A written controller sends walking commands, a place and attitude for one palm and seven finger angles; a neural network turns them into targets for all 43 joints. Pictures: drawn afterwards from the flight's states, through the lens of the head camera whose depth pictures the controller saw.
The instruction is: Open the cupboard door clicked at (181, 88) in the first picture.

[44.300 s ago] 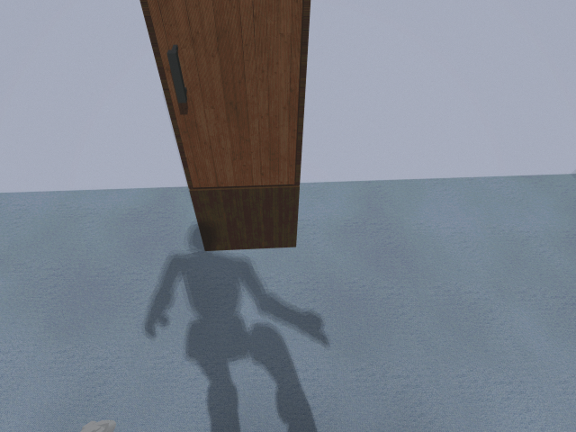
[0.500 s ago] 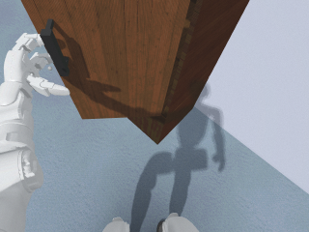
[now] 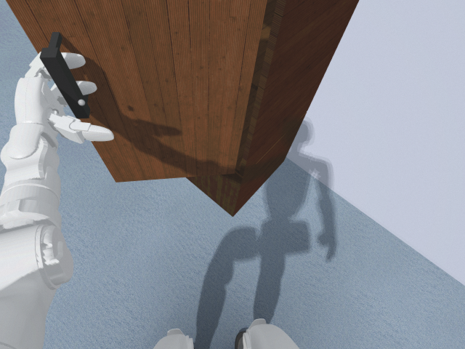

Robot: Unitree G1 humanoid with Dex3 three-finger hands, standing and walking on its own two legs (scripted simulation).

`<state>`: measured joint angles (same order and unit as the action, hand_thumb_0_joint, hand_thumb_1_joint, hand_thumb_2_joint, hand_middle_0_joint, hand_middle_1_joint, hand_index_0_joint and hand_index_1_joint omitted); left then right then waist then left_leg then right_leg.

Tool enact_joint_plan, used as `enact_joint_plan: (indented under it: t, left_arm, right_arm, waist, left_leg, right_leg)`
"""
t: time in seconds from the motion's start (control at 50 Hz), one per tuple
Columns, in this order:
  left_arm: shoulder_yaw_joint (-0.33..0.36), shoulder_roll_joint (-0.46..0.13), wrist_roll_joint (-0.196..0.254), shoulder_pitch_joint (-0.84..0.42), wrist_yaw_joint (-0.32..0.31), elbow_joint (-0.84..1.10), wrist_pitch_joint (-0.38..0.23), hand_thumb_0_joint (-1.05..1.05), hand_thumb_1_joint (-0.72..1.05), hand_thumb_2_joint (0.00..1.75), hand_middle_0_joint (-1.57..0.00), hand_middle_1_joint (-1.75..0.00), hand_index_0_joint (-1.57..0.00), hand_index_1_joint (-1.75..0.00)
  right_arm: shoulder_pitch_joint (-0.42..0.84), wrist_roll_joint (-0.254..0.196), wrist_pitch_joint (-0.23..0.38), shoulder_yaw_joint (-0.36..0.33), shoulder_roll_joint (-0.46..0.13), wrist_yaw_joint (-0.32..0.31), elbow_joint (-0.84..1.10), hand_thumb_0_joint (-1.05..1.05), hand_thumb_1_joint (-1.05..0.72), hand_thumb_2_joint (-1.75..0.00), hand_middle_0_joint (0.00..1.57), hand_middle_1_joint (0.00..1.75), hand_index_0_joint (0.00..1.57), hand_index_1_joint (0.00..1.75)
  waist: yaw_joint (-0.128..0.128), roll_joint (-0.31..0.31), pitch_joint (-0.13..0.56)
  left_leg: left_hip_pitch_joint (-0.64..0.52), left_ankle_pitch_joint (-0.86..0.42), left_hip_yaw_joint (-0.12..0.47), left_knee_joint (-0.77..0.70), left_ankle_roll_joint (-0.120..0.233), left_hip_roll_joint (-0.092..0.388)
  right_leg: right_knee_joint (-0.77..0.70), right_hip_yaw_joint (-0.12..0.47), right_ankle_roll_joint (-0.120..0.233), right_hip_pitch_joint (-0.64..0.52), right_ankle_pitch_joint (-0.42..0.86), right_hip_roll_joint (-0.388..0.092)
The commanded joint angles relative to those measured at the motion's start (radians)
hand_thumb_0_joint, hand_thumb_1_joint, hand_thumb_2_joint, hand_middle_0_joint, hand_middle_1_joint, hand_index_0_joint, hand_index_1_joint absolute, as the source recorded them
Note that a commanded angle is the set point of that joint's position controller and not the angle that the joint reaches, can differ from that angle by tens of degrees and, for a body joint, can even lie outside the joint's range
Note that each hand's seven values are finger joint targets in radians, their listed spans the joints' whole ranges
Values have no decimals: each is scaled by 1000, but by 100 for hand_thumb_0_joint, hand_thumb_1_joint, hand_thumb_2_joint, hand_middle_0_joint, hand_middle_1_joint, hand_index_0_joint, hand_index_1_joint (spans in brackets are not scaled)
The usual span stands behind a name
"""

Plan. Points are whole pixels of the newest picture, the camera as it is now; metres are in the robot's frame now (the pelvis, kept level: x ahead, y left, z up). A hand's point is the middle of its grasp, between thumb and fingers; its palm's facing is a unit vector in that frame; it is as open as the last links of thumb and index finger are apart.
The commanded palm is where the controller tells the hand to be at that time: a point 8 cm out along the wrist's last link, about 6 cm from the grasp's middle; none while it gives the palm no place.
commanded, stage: slide the fingers in behind the handle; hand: left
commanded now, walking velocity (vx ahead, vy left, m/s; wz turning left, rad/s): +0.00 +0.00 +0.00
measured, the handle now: (70, 78) +0.55 +0.23 +0.10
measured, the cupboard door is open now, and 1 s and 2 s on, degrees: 48 48 77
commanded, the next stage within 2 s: close the thumb around the handle in 0.38 s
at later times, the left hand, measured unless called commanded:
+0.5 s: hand (82, 104) +0.50 +0.21 +0.09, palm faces +0.05 -1.00 +0.01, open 14.0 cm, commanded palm +0.47 +0.25 +0.10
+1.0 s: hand (80, 106) +0.49 +0.21 +0.09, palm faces +0.05 -1.00 +0.00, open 7.1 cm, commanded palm +0.47 +0.25 +0.10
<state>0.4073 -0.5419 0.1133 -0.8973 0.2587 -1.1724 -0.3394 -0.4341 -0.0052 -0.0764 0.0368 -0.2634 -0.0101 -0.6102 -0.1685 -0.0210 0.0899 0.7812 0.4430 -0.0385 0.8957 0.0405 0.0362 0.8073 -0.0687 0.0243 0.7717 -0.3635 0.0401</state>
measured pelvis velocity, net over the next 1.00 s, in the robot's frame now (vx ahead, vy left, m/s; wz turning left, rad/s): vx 0.00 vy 0.01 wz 0.01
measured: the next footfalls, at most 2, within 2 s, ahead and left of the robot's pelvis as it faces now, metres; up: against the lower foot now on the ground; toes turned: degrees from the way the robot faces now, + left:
none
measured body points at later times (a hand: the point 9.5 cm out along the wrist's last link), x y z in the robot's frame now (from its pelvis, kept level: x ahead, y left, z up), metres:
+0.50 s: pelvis +0.00 +0.00 +0.00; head +0.11 +0.03 +0.44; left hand +0.49 +0.26 +0.10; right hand +0.00 -0.26 -0.11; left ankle -0.02 +0.09 -0.69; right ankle +0.01 -0.11 -0.69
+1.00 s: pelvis +0.00 +0.01 +0.00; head +0.10 +0.02 +0.44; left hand +0.49 +0.26 +0.10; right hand +0.00 -0.26 -0.11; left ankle -0.02 +0.09 -0.69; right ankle +0.01 -0.11 -0.69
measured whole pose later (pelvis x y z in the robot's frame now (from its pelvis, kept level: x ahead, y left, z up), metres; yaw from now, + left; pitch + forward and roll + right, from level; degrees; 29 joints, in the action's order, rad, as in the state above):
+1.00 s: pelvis +0.00 +0.01 +0.00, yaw +0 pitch +18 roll -3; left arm 0.38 -0.51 0.12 -0.88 0.24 -1.16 -0.36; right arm -0.42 0.00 -0.07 0.03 -0.27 -0.01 -0.62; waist -0.16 -0.02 0.10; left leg 0.77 0.44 -0.04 0.90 0.05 0.03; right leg 0.81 -0.07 0.02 0.76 -0.36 0.03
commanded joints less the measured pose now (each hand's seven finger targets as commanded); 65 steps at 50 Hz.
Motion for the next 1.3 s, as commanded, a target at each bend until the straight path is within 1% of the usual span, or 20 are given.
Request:
enact_joint_plan:
  t: [0.0,0.06,0.1,0.18,0.22,0.28,0.36,0.4,0.44,0.46,0.64,0.72,0.74,0.82,0.9,0.96,1.06,1.1,1.16,1.28]
  left_arm:
    - [21,-238,11,-432,-3,220,-79,0,-50,30,-30,-120,-30,-120]
    - [54,-276,17,-417,-3,198,-70,0,-50,30,-30,-120,-30,-120]
    - [63,-304,5,-439,-5,217,-77,0,-50,30,-30,-120,-30,-120]
    - [11,-251,-1,-481,-4,253,-99,0,-50,30,-30,-120,-30,-120]
    - [24,-249,9,-436,-1,235,-99,0,-50,30,-30,-120,-30,-120]
    - [-27,-173,27,-441,9,214,-87,0,-50,30,-30,-120,-30,-120]
    - [-35,-165,21,-458,-4,184,-61,0,-50,30,-30,-120,-30,-120]
    - [3,-211,14,-478,-23,188,-65,0,-50,30,-30,-120,-30,-120]
    - [-1,-211,2,-494,-37,211,-78,0,-50,30,-30,-120,-30,-120]
    - [-34,-169,-5,-470,-37,189,-78,0,-50,30,-30,-120,-30,-120]
    - [33,-250,1,-457,-23,205,-95,0,0,52,-34,-125,-34,-125]
    - [20,-229,4,-435,-15,247,-102,0,23,61,-35,-128,-35,-128]
    - [-6,-197,9,-442,-14,235,-98,0,28,64,-36,-128,-36,-128]
    - [23,-225,18,-423,-14,202,-84,0,51,73,-37,-131,-37,-131]
    - [-7,-196,13,-437,-11,252,-94,0,73,83,-39,-133,-39,-133]
    - [-6,-195,16,-437,-16,232,-94,0,90,90,-40,-135,-40,-135]
    - [29,-231,15,-404,-18,195,-88,0,90,90,-40,-135,-40,-135]
    - [1,-213,5,-439,-15,202,-91,0,90,90,-40,-135,-40,-135]
    - [15,-243,2,-463,-18,181,-82,0,90,90,-40,-135,-40,-135]
    - [9,-224,8,-455,-15,182,-83,0,90,90,-40,-135,-40,-135]
  right_arm:
    - [-156,4,22,-68,-187,-7,47,0,-90,-90,20,30,20,30]
    - [-150,0,22,-67,-190,-11,52,0,-90,-90,20,30,20,30]
    - [-149,1,22,-64,-187,-15,54,0,-90,-90,20,30,20,30]
    - [-145,2,26,-65,-182,-12,50,0,-90,-90,20,30,20,30]
    - [-142,2,26,-68,-186,-11,49,0,-90,-90,20,30,20,30]
    - [-142,0,28,-68,-186,-11,43,0,-90,-90,20,30,20,30]
    - [-143,1,28,-70,-192,-10,35,0,-90,-90,20,30,20,30]
    - [-146,3,30,-70,-194,-13,35,0,-90,-90,20,30,20,30]
    - [-146,5,34,-67,-189,-10,37,0,-90,-90,20,30,20,30]
    - [-142,5,35,-66,-184,-6,40,0,-90,-90,20,30,20,30]
    - [-143,6,33,-65,-189,-10,45,0,-90,-90,20,30,20,30]
    - [-140,5,31,-68,-185,-8,50,0,-90,-90,20,30,20,30]
    - [-137,4,29,-66,-184,-8,47,0,-90,-90,20,30,20,30]
    - [-141,1,25,-69,-189,-12,42,0,-90,-90,20,30,20,30]
    - [-136,3,29,-70,-184,-9,42,0,-90,-90,20,30,20,30]
    - [-136,2,28,-70,-186,-8,37,0,-90,-90,20,30,20,30]
    - [-134,3,29,-68,-190,-11,44,0,-90,-90,20,30,20,30]
    - [-130,3,29,-65,-184,-12,41,0,-90,-90,20,30,20,30]
    - [-135,1,28,-65,-191,-16,37,0,-90,-90,20,30,20,30]
    - [-142,5,33,-65,-190,-18,39,0,-90,-90,20,30,20,30]
  waist:
    - [4,-103,445]
    - [9,-66,430]
    - [16,-108,453]
    - [-2,-156,441]
    - [7,-143,458]
    - [-9,-120,437]
    - [-16,-89,397]
    - [-11,-73,406]
    - [-2,-110,420]
    - [-6,-115,410]
    - [12,-103,471]
    - [23,-148,485]
    - [8,-136,462]
    - [8,-92,424]
    - [11,-153,456]
    - [3,-110,423]
    - [16,-81,423]
    - [3,-116,420]
    - [-7,-82,392]
    - [0,-98,432]
  left_leg:
    - [-309,-452,81,-76,-7,-11]
    - [-250,-406,66,-83,-1,-19]
    - [-256,-421,67,-81,-1,-21]
    - [-322,-455,82,-75,-7,-14]
    - [-339,-465,84,-75,-12,-11]
    - [-354,-464,93,-79,-13,-8]
    - [-333,-424,101,-85,-14,-7]
    - [-312,-411,98,-85,-10,-10]
    - [-322,-426,99,-85,-15,-12]
    - [-330,-433,100,-82,-16,-13]
    - [-315,-452,91,-72,-14,-13]
    - [-359,-497,94,-75,-19,-10]
    - [-363,-487,97,-75,-20,-8]
    - [-314,-450,88,-82,-12,-12]
    - [-368,-498,94,-76,-18,-9]
    - [-339,-458,96,-82,-17,-10]
    - [-290,-425,83,-84,-10,-17]
    - [-309,-439,87,-79,-11,-16]
    - [-282,-400,92,-83,-9,-14]
    - [-315,-428,99,-75,-12,-13]
  right_leg:
    - [-53,47,-6,-200,363,18]
    - [-61,59,-9,-253,370,15]
    - [-52,62,-7,-259,383,11]
    - [-50,50,-2,-192,360,15]
    - [-51,47,-3,-188,356,18]
    - [-54,37,-2,-159,336,18]
    - [-59,32,-5,-127,297,16]
    - [-57,37,-7,-145,299,15]
    - [-49,37,-3,-148,304,13]
    - [-49,36,-2,-133,300,14]
    - [-40,44,-3,-194,345,15]
    - [-40,38,0,-180,353,17]
    - [-44,35,-1,-158,339,19]
    - [-53,38,-4,-185,343,19]
    - [-49,39,-1,-163,351,17]
    - [-53,37,-3,-163,328,19]
    - [-54,46,-3,-207,341,15]
    - [-48,44,-3,-181,343,13]
    - [-54,44,-5,-172,312,13]
    - [-46,39,-1,-162,315,14]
